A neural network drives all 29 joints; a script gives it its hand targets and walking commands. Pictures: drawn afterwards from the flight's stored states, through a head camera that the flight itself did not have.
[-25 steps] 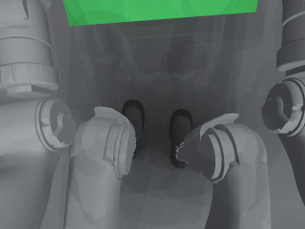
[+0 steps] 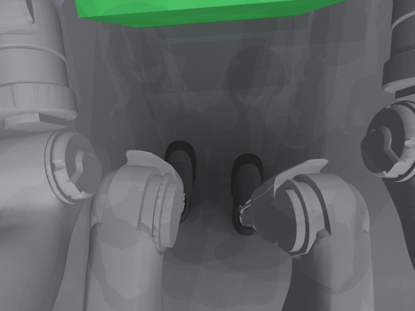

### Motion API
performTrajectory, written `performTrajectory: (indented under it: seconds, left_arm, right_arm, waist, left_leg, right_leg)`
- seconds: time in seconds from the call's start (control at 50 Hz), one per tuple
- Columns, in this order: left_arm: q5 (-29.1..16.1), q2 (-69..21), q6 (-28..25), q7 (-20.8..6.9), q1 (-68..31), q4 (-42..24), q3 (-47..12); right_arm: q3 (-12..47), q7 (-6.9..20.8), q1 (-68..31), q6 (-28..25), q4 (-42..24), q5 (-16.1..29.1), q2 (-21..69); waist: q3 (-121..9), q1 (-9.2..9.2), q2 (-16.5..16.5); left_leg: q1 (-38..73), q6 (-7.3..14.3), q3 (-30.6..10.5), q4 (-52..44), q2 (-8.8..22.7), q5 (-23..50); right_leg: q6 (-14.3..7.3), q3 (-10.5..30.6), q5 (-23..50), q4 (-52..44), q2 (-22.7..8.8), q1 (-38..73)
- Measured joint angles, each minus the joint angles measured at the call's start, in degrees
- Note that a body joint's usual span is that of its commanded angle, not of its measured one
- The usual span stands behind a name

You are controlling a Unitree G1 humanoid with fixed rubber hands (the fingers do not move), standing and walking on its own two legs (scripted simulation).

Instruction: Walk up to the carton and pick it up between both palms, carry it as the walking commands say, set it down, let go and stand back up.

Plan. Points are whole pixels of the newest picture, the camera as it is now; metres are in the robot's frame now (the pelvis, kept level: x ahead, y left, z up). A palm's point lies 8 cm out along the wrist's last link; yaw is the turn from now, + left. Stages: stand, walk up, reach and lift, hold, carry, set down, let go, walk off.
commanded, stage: set down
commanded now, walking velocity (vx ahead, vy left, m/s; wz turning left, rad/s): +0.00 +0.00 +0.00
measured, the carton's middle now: out of the picture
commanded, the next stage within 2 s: none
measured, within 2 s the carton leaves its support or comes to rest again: neither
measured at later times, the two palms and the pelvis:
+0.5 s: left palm out of the picture +0.57 +0.23 -0.16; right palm out of the picture +0.61 -0.17 -0.16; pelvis +0.00 +0.00 +0.00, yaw +0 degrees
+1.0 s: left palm out of the picture +0.57 +0.23 -0.16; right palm out of the picture +0.62 -0.17 -0.16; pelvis +0.01 +0.00 -0.01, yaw +0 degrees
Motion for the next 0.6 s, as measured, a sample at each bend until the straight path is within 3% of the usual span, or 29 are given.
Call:
performTrajectory:
  seconds: [0.26, 0.6]
  left_arm:
    - [0.00, 0.09, -1.08, -0.47, 0.10, 0.94, 0.41]
    - [0.00, 0.28, -2.18, -2.64, 0.43, 1.51, 1.75]
  right_arm:
    - [0.00, 0.12, 0.00, -0.89, 0.81, 0.00, 0.12]
    - [-0.01, 3.10, 0.00, -1.72, 1.51, -0.01, -0.69]
  waist:
    - [0.00, -0.04, 0.00]
    - [0.00, -0.07, 0.03]
  left_leg:
    - [0.00, 0.00, 0.00, 0.69, -0.01, -0.48]
    - [0.00, 0.00, 0.00, 1.60, -0.06, -1.51]
  right_leg:
    - [-0.17, -0.11, -0.48, 0.71, 0.00, 0.00]
    - [-0.44, -0.26, -1.54, 1.66, 0.00, 0.00]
